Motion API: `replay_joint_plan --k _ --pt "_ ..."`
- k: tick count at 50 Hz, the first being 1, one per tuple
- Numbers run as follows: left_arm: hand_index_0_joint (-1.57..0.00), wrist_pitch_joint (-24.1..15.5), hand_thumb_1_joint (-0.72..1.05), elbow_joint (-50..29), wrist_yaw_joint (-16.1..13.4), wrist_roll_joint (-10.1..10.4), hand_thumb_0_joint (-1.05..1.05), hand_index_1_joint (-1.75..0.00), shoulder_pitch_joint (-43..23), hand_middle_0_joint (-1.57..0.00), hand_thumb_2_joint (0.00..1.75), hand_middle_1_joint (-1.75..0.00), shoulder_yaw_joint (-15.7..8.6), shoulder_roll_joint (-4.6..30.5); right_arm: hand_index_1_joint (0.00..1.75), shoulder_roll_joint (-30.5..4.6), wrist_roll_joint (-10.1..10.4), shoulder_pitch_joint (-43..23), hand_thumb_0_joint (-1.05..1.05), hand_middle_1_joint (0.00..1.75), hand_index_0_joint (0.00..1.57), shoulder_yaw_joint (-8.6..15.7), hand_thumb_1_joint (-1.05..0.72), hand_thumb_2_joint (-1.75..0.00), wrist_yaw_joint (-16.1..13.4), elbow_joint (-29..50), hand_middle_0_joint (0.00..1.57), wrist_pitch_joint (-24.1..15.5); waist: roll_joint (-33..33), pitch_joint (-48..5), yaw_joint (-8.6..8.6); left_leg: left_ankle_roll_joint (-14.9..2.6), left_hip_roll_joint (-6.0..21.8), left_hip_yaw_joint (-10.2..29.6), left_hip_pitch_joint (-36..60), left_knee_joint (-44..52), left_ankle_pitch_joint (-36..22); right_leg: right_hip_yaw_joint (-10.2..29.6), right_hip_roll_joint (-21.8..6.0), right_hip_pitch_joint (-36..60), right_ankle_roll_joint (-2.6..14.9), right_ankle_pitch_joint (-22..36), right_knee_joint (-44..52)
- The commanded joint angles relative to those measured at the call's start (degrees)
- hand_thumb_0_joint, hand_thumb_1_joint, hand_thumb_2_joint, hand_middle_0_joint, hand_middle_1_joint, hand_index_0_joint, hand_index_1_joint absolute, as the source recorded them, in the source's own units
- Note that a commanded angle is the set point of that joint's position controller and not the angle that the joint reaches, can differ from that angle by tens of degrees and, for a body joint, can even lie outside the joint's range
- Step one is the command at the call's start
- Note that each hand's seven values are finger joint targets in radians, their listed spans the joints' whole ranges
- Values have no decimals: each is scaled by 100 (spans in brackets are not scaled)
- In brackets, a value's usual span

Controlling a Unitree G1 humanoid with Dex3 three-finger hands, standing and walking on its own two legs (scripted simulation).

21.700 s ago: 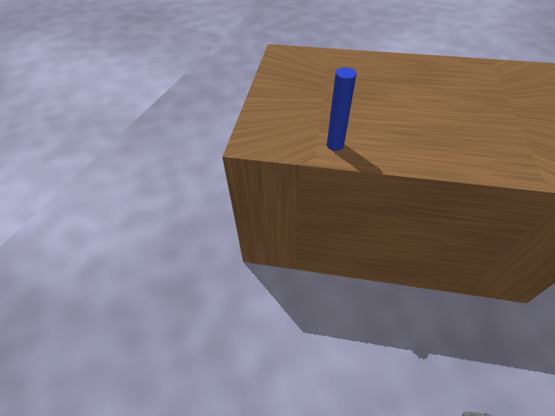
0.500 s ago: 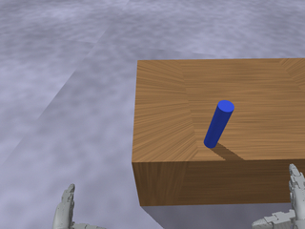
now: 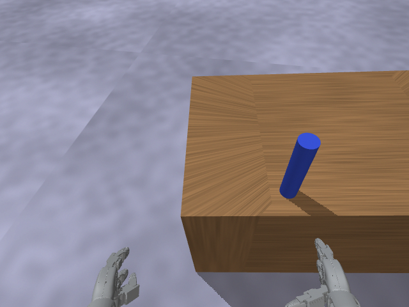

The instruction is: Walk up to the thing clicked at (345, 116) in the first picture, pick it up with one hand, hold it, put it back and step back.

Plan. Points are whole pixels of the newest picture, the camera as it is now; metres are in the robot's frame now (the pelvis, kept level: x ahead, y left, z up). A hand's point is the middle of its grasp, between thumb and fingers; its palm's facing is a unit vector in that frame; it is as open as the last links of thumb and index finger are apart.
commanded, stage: home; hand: right
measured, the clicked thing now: (297, 169) +0.43 -0.21 -0.06
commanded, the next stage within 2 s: none
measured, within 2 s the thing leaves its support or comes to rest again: neither
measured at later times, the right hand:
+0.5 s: hand out of the picture +0.10 -0.25 -0.14, palm faces -0.07 +0.92 -0.38, open 17.4 cm
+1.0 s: hand out of the picture +0.05 -0.26 -0.15, palm faces -0.09 +0.93 -0.36, open 17.3 cm
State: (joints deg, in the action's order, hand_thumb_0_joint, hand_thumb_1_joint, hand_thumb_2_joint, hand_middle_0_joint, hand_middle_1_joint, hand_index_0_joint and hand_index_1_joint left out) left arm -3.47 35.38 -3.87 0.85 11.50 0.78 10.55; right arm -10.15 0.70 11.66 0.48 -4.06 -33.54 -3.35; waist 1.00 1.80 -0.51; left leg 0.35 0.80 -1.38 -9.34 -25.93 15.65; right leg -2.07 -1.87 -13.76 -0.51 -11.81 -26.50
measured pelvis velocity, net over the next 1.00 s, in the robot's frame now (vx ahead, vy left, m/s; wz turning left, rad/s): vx -0.01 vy -0.01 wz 0.01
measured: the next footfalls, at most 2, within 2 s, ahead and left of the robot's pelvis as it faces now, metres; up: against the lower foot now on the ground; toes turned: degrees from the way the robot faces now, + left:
none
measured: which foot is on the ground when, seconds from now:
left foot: down 0.00-1.00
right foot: down 0.00-1.00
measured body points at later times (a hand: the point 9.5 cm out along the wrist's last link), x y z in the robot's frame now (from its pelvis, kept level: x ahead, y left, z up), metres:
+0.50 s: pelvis +0.01 +0.00 +0.00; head +0.00 +0.00 +0.45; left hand +0.09 +0.29 -0.13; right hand +0.10 -0.30 -0.11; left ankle -0.02 +0.12 -0.74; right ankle +0.03 -0.12 -0.74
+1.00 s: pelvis -0.01 -0.01 +0.01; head -0.02 -0.01 +0.46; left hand +0.04 +0.29 -0.13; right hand +0.06 -0.31 -0.12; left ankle -0.02 +0.12 -0.74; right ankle +0.03 -0.12 -0.74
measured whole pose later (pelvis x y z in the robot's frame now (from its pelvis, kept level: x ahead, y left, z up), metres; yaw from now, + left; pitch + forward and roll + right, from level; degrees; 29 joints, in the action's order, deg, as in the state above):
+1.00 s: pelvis -0.01 -0.01 +0.01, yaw +1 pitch -3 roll +0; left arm 0.0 66.2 0.8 -1.2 8.5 0.3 19.8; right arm -20.2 -1.4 10.4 -2.4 -0.5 -63.1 -0.6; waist -0.3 1.2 -0.9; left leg 1.3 1.6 -0.3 -4.3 -19.7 12.0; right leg -3.3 -0.9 -7.9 0.2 -8.0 -19.2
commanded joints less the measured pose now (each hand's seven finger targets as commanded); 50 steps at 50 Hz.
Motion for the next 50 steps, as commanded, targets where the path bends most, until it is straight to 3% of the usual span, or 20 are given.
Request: replay_joint_plan --k 1,4,6,9,10,11,13,16,19,26,30,33,35,37,43,46,50 --pt "-20 -159 90 -543 30 3 0 -30 -321 -20 90 -30 -240 797 5 -322 45 -282 0 5 5 30 58 -4 -84 825 5 -297 -183 -339 4 -112 -141 -128 -211 484 -826 -164 129 390 108 515 436" --pt "-20 -67 90 -528 47 30 0 -30 -357 -20 90 -30 -261 875 5 -439 30 -195 0 5 5 116 59 -3 -113 731 5 -319 -70 -430 71 -110 -143 -135 -201 422 -1049 -141 114 450 106 764 407" --pt "-20 -27 90 -543 50 22 0 -30 -361 -20 90 -30 -254 834 5 -420 32 -493 0 5 5 54 56 -5 -99 917 5 -356 39 -603 12 -97 -141 -120 -213 399 -1061 -113 106 506 131 782 356" --pt "-20 31 90 -451 9 39 0 -30 -360 -20 90 -30 -277 881 5 -805 15 -638 0 5 5 355 58 -3 -158 945 5 -381 26 -663 94 -80 -107 -78 -178 441 -875 -138 158 513 136 574 391" --pt "-20 30 90 -490 6 27 0 -30 -405 -20 90 -30 -255 836 5 -543 20 -635 0 5 5 131 59 -3 -134 835 5 -381 113 -648 48 -66 -88 -59 -184 435 -936 -146 170 518 150 629 334" --pt "-20 40 90 113 174 -437 0 -30 -218 -20 90 -30 -519 1666 5 -1967 -387 243 0 5 5 471 57 -4 18 -127 5 -230 -288 -910 63 -110 588 441 -113 164 -1869 367 -331 613 216 1264 -75" --pt "-20 77 90 283 286 -385 0 -30 -147 -20 90 -30 -491 1626 5 -1879 -316 148 0 5 5 458 55 -5 138 -317 5 -137 -229 -1252 42 -162 628 427 195 13 -2275 438 -400 732 255 1648 -105" --pt "-20 102 90 701 363 -282 0 -30 -318 -20 90 -30 -394 1600 5 -1678 -223 -97 0 5 5 246 55 -5 238 -677 5 -125 -36 -902 11 -154 597 457 -150 261 -1817 465 -433 795 191 1294 46" --pt "-20 141 90 1135 393 -282 0 -30 -407 -20 90 -30 -368 1725 5 -1823 -248 -248 0 5 5 179 56 -5 268 -1121 5 -89 -38 -472 -46 -161 583 496 -331 470 -1308 497 -454 700 168 1004 247" --pt "-20 196 90 1933 398 -239 0 -30 -551 -20 90 -30 -284 1940 5 -2113 -201 -320 0 5 5 92 54 -6 274 -1912 5 20 -87 -367 -22 -140 623 555 -68 680 -1496 522 -491 928 187 1201 530" --pt "-20 224 90 2234 388 -229 0 -30 -648 -20 90 -30 -264 2102 5 -2213 -199 -367 0 5 5 57 54 -6 276 -2198 5 91 -116 -123 0 -133 594 581 -116 865 -843 579 -485 819 185 638 813" --pt "-20 225 90 2422 392 -220 0 -30 -610 -20 90 -30 -257 2163 5 -2281 -199 -389 0 5 5 39 53 -6 285 -2348 5 129 -107 -24 -24 -156 581 605 -142 969 -504 630 -481 787 174 311 984" --pt "-20 216 90 2503 389 -222 0 -30 -606 -20 90 -30 -263 2189 5 -2330 -200 -371 0 5 5 42 55 -5 291 -2406 5 127 -116 -162 1 -172 619 616 -65 971 -633 632 -504 908 192 505 989" --pt "-20 228 90 2579 401 -204 0 -30 -619 -20 90 -30 -264 2197 6 -2331 -199 -357 0 6 5 14 53 -7 289 -2480 5 131 -38 31 -18 -160 587 613 -182 1088 -410 658 -491 829 168 344 1049" --pt "-20 215 90 2733 390 -203 0 -30 -566 -20 90 -30 -271 2228 6 -2312 -184 -368 0 6 5 2 53 -6 294 -2568 5 137 -152 -85 -34 -166 628 660 -36 1087 -496 663 -518 833 170 286 1116" --pt "-20 219 90 2749 389 -195 0 -30 -608 -20 90 -30 -263 2179 6 -2330 -183 -356 0 6 5 0 53 -6 285 -2601 5 120 -73 -100 -16 -148 647 677 -61 1110 -659 643 -532 926 169 566 1074" --pt "-20 230 90 2807 389 -182 0 -30 -588 -20 90 -30 -271 2190 6 -2264 -173 -359 0 6 6 -7 50 -8 289 -2642 6 133 -146 47 -28 -142 626 669 -64 1158 -417 633 -512 734 155 268 1169"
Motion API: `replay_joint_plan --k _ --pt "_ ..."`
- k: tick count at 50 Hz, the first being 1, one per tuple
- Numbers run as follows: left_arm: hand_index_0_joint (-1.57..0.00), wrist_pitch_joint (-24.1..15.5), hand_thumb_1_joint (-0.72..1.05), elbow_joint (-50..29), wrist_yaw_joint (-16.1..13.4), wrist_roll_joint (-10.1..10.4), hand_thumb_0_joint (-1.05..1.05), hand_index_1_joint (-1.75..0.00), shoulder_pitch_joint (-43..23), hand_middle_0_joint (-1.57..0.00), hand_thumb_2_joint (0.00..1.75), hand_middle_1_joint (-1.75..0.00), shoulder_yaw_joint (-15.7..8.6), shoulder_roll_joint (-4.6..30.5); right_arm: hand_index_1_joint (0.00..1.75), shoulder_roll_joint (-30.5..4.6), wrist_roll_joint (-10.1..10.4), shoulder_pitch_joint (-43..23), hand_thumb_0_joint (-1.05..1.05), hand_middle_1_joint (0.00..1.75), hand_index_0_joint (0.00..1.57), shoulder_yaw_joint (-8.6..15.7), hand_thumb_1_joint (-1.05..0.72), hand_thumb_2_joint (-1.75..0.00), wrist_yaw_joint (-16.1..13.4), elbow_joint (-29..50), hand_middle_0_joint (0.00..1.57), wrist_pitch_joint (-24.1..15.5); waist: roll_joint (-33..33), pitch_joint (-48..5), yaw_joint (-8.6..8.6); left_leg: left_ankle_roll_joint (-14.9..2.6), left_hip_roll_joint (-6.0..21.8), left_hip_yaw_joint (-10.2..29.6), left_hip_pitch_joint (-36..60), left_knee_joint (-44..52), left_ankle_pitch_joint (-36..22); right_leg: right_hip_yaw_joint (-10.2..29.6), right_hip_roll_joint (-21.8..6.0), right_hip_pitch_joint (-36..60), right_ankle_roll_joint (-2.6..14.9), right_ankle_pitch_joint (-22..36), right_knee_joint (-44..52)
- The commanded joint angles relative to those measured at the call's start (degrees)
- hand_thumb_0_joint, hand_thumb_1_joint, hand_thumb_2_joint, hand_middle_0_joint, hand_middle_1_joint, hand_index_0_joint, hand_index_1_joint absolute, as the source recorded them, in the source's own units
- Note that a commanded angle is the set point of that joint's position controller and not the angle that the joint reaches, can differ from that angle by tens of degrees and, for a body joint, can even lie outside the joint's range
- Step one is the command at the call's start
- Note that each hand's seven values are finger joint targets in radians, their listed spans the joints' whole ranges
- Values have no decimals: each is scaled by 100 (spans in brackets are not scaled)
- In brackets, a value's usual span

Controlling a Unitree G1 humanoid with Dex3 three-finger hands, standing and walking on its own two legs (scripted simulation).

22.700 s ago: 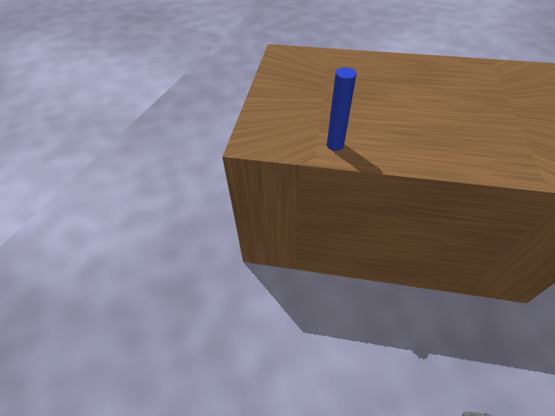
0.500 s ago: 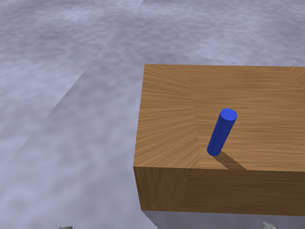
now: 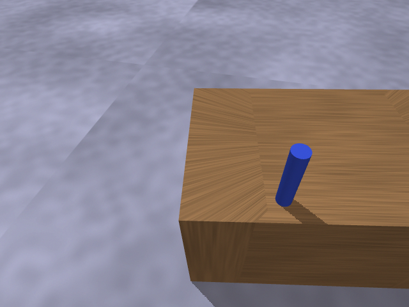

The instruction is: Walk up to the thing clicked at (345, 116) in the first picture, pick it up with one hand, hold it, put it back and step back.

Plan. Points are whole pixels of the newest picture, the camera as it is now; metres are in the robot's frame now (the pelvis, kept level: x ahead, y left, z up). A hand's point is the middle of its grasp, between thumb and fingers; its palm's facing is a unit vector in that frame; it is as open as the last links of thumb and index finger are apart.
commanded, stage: home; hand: right
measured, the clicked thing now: (291, 178) +0.44 -0.20 -0.07
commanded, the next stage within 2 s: stand in 1.24 s
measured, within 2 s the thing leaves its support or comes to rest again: neither
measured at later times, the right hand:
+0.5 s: hand out of the picture +0.06 -0.25 -0.16, palm faces -0.08 +0.93 -0.36, open 17.2 cm
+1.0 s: hand out of the picture +0.08 -0.25 -0.16, palm faces -0.07 +0.93 -0.36, open 17.3 cm
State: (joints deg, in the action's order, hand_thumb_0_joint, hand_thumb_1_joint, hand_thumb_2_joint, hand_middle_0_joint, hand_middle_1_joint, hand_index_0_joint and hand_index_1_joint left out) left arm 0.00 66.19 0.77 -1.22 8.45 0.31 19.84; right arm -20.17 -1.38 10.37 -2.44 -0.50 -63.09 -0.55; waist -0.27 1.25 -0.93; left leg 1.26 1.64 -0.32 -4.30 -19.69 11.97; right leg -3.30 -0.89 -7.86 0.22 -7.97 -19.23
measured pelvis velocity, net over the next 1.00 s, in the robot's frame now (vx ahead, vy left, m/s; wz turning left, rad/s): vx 0.01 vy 0.00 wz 0.01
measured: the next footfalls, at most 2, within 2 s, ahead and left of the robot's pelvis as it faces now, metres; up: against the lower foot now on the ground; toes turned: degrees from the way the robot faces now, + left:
none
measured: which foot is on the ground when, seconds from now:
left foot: down 0.00-1.00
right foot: down 0.00-1.00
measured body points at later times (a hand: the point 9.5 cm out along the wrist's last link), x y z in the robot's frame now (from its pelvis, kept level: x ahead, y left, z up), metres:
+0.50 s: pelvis +0.00 +0.00 +0.00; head +0.00 +0.00 +0.45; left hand +0.06 +0.30 -0.13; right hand +0.07 -0.30 -0.13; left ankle -0.01 +0.13 -0.75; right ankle +0.03 -0.12 -0.75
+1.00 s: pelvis +0.01 +0.00 +0.00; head +0.01 +0.00 +0.45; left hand +0.08 +0.30 -0.13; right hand +0.09 -0.30 -0.13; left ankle -0.01 +0.13 -0.75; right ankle +0.03 -0.12 -0.75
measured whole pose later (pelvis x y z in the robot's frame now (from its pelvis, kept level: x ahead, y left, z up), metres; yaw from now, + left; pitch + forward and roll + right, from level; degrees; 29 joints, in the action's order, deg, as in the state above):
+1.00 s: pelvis +0.01 +0.00 +0.00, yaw +1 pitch -2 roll +0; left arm -0.3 66.6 0.5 -0.8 6.0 -0.1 19.6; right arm -20.5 -1.1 8.0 -1.7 -0.5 -63.9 -0.4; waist 0.3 2.0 -0.7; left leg 1.2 1.4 0.3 -3.8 -18.0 11.8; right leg -3.8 -1.1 -7.3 0.0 -8.2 -17.9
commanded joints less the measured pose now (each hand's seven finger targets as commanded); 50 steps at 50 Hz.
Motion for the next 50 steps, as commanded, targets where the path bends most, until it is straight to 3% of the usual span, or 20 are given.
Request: replay_joint_plan --k 1,10,13,17,20,25,31,38,50 --pt "-20 -117 90 -268 -73 18 0 -30 -290 -20 90 -30 -223 1247 6 -1271 39 -231 0 6 6 290 50 -8 -61 303 6 -140 6 129 20 -236 528 562 -575 537 87 760 -590 99 69 -257 478" --pt "-20 -128 90 -263 -84 31 0 -30 -380 -20 90 -30 -243 1270 6 -1223 37 -220 0 6 6 312 51 -8 -47 267 6 -121 -62 57 48 -241 519 552 -613 519 81 798 -628 124 73 -361 507" --pt "-20 -149 90 -272 -83 31 0 -30 -346 -20 90 -30 -228 1213 6 -1253 44 -269 0 6 6 313 49 -9 -40 267 6 -133 51 -26 28 -250 551 564 -618 510 -175 762 -647 288 72 56 457" --pt "-20 -142 90 -271 -90 46 0 -30 -384 -20 90 -30 -233 1232 6 -1282 45 -296 0 6 5 319 52 -7 -54 276 5 -140 65 -126 40 -242 580 567 -491 506 -397 743 -671 312 96 205 382" --pt "-20 -131 90 -248 -83 43 0 -30 -412 -20 90 -30 -238 1243 6 -1231 50 -243 0 6 5 297 52 -7 -53 230 5 -129 51 -2 47 -236 565 567 -648 544 -201 734 -664 374 80 125 416" --pt "-20 -139 90 -241 -82 46 0 -30 -442 -20 90 -30 -230 1203 6 -1258 47 -280 0 6 5 302 52 -7 -54 230 5 -142 10 -124 32 -237 603 577 -544 521 -536 711 -692 446 82 365 350" --pt "-20 -135 90 -230 -89 48 0 -30 -457 -20 90 -30 -246 1249 6 -1282 56 -321 0 6 5 326 53 -7 -58 235 5 -137 8 -129 34 -223 580 581 -486 534 -471 680 -688 408 76 242 388" --pt "-20 -151 90 -244 -92 63 0 -30 -472 -20 90 -30 -236 1182 6 -1256 59 -326 0 6 5 323 53 -7 -61 225 5 -135 64 -204 46 -227 601 551 -416 471 -867 660 -727 524 77 768 358" --pt "-20 -149 90 -268 -106 60 0 -30 -523 -20 90 -30 -249 1212 6 -1248 54 -375 0 6 6 341 52 -7 -57 225 6 -122 15 -170 53 -204 605 566 -402 524 -731 646 -718 495 82 558 391"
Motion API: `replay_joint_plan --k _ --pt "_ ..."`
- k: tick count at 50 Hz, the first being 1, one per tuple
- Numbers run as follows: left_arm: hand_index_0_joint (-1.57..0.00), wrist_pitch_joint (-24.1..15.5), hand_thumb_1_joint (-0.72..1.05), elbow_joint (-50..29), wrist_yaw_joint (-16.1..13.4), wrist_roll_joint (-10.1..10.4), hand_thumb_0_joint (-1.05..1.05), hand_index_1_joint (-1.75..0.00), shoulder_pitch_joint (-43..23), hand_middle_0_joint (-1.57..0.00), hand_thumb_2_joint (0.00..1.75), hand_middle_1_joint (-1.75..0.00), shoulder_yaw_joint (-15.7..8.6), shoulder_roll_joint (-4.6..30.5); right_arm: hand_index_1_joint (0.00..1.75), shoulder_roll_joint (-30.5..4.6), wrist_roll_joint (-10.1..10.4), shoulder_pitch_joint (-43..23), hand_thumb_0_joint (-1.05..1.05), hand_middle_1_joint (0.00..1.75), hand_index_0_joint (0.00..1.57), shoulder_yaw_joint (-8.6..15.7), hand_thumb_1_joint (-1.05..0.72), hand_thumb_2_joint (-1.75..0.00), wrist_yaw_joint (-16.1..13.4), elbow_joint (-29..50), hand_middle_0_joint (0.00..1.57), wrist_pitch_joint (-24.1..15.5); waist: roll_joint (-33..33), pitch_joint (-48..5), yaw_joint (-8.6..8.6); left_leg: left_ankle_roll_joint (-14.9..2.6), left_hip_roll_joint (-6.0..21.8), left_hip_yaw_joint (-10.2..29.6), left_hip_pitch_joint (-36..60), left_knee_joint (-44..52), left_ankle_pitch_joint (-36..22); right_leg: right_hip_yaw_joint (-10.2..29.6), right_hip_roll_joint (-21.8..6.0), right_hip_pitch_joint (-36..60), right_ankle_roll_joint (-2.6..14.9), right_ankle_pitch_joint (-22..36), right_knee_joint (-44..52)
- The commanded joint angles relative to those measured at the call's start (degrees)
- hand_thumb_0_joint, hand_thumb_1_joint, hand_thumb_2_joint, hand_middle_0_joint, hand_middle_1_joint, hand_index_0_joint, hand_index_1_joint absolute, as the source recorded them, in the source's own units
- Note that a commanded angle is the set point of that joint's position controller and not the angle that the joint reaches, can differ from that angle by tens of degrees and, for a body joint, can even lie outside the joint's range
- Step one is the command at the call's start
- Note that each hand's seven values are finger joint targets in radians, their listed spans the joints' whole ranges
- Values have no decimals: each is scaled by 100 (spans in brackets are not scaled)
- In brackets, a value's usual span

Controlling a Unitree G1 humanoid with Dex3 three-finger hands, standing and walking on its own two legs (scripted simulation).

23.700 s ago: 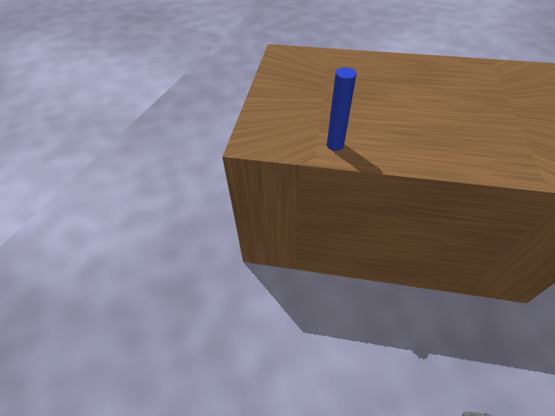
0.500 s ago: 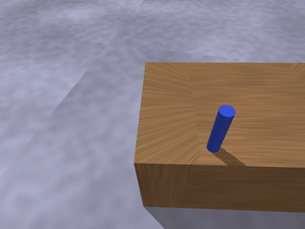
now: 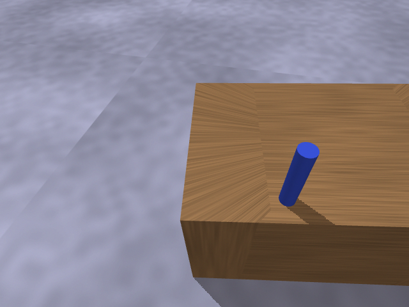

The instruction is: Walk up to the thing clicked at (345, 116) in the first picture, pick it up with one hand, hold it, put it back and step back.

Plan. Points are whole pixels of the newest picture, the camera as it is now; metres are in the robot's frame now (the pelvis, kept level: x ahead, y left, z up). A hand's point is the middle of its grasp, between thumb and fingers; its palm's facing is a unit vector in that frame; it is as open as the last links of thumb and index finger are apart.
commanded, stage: home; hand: right
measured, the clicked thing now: (296, 177) +0.42 -0.21 -0.07
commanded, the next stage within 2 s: stand in 0.24 s
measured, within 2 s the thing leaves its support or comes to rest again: neither
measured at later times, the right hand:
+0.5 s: hand out of the picture +0.06 -0.25 -0.16, palm faces -0.06 +0.93 -0.35, open 16.1 cm
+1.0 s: hand out of the picture +0.07 -0.25 -0.16, palm faces -0.06 +0.94 -0.35, open 7.5 cm
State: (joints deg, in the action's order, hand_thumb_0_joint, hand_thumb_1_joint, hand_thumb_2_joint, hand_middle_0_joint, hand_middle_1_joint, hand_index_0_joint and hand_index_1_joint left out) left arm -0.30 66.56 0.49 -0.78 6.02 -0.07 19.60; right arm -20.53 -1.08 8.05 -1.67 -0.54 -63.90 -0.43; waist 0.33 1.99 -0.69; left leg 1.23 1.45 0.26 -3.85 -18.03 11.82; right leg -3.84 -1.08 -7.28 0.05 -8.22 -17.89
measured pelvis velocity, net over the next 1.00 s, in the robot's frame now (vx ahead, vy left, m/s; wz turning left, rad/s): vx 0.00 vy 0.01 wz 0.00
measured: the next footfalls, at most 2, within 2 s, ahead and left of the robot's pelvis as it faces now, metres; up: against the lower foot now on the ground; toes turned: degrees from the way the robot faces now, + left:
none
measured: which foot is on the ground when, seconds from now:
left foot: down 0.00-1.00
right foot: down 0.00-1.00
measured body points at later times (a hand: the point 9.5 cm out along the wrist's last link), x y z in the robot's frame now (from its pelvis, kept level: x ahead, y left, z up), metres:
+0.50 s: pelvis +0.00 +0.00 +0.00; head +0.00 +0.00 +0.45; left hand +0.06 +0.30 -0.13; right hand +0.07 -0.30 -0.13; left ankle -0.02 +0.13 -0.75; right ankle +0.02 -0.12 -0.75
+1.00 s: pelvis +0.00 +0.01 +0.00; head +0.01 +0.00 +0.45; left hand +0.07 +0.31 -0.13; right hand +0.07 -0.29 -0.14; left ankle -0.02 +0.13 -0.75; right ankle +0.02 -0.12 -0.75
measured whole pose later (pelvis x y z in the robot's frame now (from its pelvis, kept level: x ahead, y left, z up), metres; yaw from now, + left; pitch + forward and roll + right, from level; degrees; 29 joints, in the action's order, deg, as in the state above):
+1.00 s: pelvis +0.00 +0.01 +0.00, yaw +0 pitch -2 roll +0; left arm -0.4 65.8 0.4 -0.7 6.7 0.1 19.6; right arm -20.3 -0.9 8.0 -1.2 -0.3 -64.5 -0.4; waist 0.4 2.4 -0.6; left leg 0.7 0.8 0.3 -3.8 -17.5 11.8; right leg -3.8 -1.8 -7.4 -0.5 -8.5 -17.9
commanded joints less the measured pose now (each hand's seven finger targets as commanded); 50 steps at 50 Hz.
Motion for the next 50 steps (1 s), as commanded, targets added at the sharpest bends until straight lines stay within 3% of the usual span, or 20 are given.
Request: replay_joint_plan --k 1,4,17,19,20,27,35,39,45,50 --pt "-20 -124 90 -294 -73 13 0 -30 -232 -20 90 -30 -209 1235 6 -1230 32 -179 0 6 5 275 52 -7 -54 306 5 -135 -62 -282 19 -225 637 497 -361 323 -727 717 -718 394 112 617 257" --pt "-20 -139 90 -323 -81 13 0 -30 -224 -20 90 -30 -205 1231 6 -1226 38 -176 0 6 5 279 52 -7 -52 317 5 -144 -43 -380 32 -224 637 500 -326 288 -945 696 -723 467 99 877 221" --pt "-20 -116 90 -335 -78 18 0 -30 -223 -20 90 -30 -211 1234 6 -1185 33 -176 0 6 5 282 52 -7 -48 280 5 -144 -20 -241 12 -216 628 521 -418 413 -679 683 -706 411 100 509 248" --pt "-20 -113 90 -333 -67 20 0 -30 -223 -20 90 -30 -206 1210 22 -1204 27 -138 0 22 20 281 36 -23 -48 266 20 -141 -15 -98 18 -212 610 512 -513 458 -472 694 -683 328 87 290 303" --pt "-20 -119 90 -354 -67 10 0 -30 -214 -20 90 -30 -204 1217 30 -1234 22 -163 0 30 20 294 28 -31 -47 285 20 -141 -10 -187 19 -234 638 508 -458 422 -566 690 -712 372 108 407 264" --pt "-20 -145 90 -377 -86 14 0 -30 -195 -20 90 -30 -199 1249 30 -1197 38 -179 0 30 20 297 -28 -87 -33 295 20 -140 -69 -316 38 -235 627 508 -330 357 -762 676 -724 366 99 606 242" --pt "-20 -123 90 -360 -73 28 0 -30 -171 -20 90 -30 -208 1228 30 -1180 22 -110 0 30 20 289 -90 -90 -29 245 20 -129 27 -165 19 -213 590 518 -544 461 -427 693 -713 365 98 279 290" --pt "-20 -128 90 -363 -74 13 0 -30 -164 -20 90 -30 -199 1220 30 -1208 37 -164 0 30 20 306 -90 -90 -24 251 20 -134 -14 -186 16 -229 608 539 -498 417 -483 683 -715 359 102 281 291" --pt "-20 -133 90 -387 -84 16 0 -30 -170 -20 90 -30 -207 1250 30 -1218 37 -147 0 30 20 302 -90 -90 -35 263 20 -148 -17 -358 39 -244 643 516 -350 356 -953 653 -757 478 118 799 155" --pt "-20 -132 90 -368 -85 20 0 -30 -149 -20 90 -30 -191 1243 30 -1188 45 -166 0 30 20 301 -90 -90 -36 252 20 -136 -28 -311 36 -232 634 520 -321 354 -938 636 -747 438 105 744 189"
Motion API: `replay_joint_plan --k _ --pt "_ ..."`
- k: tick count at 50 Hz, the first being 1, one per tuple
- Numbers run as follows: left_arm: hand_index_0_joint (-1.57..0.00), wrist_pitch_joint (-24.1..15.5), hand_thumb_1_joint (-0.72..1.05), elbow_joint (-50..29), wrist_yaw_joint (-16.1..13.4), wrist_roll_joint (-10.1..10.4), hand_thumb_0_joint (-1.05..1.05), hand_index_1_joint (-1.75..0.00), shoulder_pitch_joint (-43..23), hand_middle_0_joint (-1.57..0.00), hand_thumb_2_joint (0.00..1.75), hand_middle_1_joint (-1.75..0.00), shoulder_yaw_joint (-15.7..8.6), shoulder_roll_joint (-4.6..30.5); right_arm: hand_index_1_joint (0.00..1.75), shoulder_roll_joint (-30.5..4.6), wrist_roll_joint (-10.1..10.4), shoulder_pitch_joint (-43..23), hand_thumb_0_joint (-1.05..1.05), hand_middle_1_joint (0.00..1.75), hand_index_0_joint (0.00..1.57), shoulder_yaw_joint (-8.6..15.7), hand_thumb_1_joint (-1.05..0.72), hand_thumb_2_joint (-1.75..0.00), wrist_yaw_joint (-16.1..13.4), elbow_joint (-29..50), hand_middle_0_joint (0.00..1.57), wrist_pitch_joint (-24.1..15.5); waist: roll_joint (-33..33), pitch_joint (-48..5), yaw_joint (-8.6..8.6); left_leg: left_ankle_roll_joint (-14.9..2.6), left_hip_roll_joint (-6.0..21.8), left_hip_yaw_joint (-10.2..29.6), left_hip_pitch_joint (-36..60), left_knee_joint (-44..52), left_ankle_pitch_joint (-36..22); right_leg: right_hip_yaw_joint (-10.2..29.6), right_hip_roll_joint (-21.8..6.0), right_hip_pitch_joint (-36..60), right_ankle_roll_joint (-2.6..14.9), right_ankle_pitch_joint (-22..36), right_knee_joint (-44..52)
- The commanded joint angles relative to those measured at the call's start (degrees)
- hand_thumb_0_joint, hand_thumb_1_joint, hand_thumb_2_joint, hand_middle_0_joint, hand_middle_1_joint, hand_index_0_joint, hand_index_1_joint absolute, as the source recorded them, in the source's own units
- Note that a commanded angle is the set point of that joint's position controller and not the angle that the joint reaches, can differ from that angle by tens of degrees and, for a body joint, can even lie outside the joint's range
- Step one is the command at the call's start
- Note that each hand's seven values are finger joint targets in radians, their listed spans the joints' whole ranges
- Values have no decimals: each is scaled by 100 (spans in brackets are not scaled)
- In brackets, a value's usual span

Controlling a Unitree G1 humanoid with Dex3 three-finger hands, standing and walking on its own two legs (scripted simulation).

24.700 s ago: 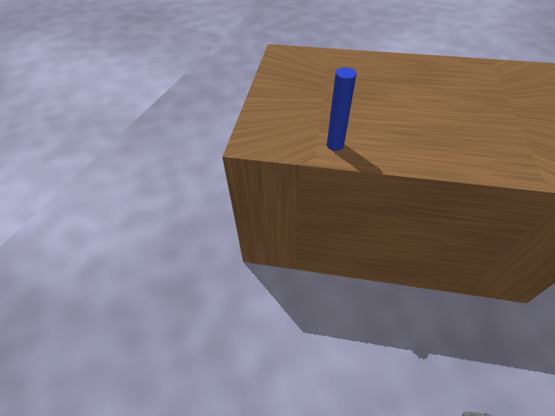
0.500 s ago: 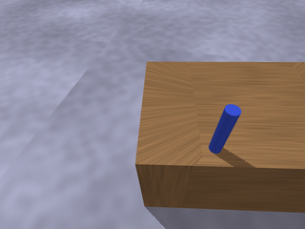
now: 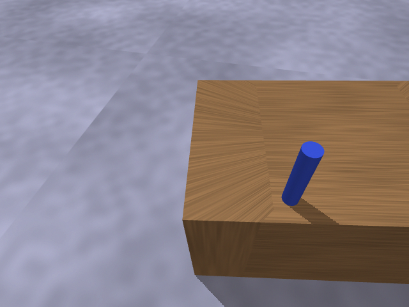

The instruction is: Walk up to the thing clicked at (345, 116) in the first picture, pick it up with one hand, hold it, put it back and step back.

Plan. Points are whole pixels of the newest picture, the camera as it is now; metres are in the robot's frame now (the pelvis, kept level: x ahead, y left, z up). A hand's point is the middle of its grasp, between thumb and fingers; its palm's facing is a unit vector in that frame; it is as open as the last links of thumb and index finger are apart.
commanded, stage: stand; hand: right
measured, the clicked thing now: (299, 177) +0.42 -0.22 -0.07
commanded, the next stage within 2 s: step back in 1.86 s
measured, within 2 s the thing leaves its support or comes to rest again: neither
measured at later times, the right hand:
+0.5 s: hand out of the picture +0.07 -0.25 -0.16, palm faces -0.06 +0.94 -0.34, open 7.4 cm
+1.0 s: hand out of the picture +0.07 -0.25 -0.16, palm faces -0.05 +0.94 -0.35, open 7.4 cm
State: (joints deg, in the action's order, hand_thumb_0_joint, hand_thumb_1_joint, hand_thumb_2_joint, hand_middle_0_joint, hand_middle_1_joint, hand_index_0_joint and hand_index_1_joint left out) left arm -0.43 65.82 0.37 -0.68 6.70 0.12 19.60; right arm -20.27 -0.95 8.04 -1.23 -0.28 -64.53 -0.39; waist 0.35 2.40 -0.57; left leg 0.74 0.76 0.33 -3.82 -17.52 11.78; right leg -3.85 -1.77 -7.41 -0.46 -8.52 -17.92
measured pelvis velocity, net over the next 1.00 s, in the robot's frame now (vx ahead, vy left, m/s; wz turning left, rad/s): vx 0.01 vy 0.00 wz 0.00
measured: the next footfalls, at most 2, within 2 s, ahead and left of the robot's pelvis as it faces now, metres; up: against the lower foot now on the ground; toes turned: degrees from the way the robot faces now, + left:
none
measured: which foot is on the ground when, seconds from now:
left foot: down 0.00-1.00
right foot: down 0.00-1.00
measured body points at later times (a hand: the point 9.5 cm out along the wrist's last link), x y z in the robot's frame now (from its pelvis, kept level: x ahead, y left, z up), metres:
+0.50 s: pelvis +0.00 +0.00 +0.00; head +0.01 +0.00 +0.45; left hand +0.07 +0.30 -0.13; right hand +0.08 -0.30 -0.14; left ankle -0.02 +0.13 -0.75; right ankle +0.01 -0.12 -0.75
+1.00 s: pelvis +0.01 +0.00 +0.00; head +0.02 +0.00 +0.45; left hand +0.08 +0.30 -0.13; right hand +0.08 -0.30 -0.13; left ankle -0.02 +0.13 -0.75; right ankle +0.01 -0.12 -0.75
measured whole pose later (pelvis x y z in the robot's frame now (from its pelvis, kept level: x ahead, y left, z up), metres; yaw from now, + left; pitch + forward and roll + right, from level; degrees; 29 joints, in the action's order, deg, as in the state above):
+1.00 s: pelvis +0.01 +0.00 +0.00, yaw +0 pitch -2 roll +0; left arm -0.4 65.4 0.3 -0.7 6.4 -0.1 19.6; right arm -20.2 -0.9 7.6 -1.0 -0.2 -64.1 -0.3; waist 0.3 2.5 -0.6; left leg 0.6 0.7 0.0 -3.2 -17.1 12.2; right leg -3.5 -1.8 -7.0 -0.7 -8.9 -17.7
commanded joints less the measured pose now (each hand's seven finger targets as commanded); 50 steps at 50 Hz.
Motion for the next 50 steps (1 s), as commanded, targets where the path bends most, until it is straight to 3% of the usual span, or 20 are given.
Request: replay_joint_plan --k 1,12,24,33,38,44,50 --pt "-20 -118 90 -309 -75 13 0 -30 -253 -20 90 -30 -218 1243 30 -1218 29 -144 0 30 20 250 -90 -90 -62 321 20 -144 -25 -372 27 -188 705 501 -360 292 -1003 659 -694 524 163 876 179" --pt "-20 -108 90 -314 -76 13 0 -30 -296 -20 90 -30 -235 1264 30 -1197 20 -170 0 30 20 251 -90 -90 -65 333 20 -137 -46 -263 34 -163 700 505 -352 360 -805 641 -675 395 157 623 212" --pt "-20 -126 90 -341 -84 9 0 -30 -264 -20 90 -30 -220 1226 30 -1225 29 -237 0 30 20 276 -90 -90 -59 360 20 -137 -44 -384 16 -182 698 480 -260 277 -1012 650 -693 442 165 929 227" --pt "-20 -127 90 -310 -79 17 0 -30 -257 -20 90 -30 -225 1242 30 -1193 29 -202 0 30 20 268 -90 -90 -55 336 20 -121 -47 -250 19 -160 672 484 -334 354 -752 649 -668 395 142 691 263" --pt "-20 -128 90 -334 -86 5 0 -30 -255 -20 90 -30 -235 1231 30 -1225 34 -220 0 30 20 282 -90 -90 -54 368 20 -129 -26 -381 12 -193 698 468 -274 296 -984 639 -698 508 160 936 218" --pt "-20 -116 90 -311 -78 22 0 -30 -234 -20 90 -30 -230 1208 30 -1203 40 -188 0 30 20 275 -90 -90 -51 346 20 -127 14 -228 18 -162 673 491 -367 374 -767 644 -666 427 147 689 262" --pt "-20 -126 90 -329 -80 14 0 -30 -239 -20 90 -30 -229 1219 30 -1211 34 -204 0 30 20 278 -90 -90 -54 361 20 -136 20 -341 18 -178 686 472 -282 315 -1000 656 -689 470 153 918 220"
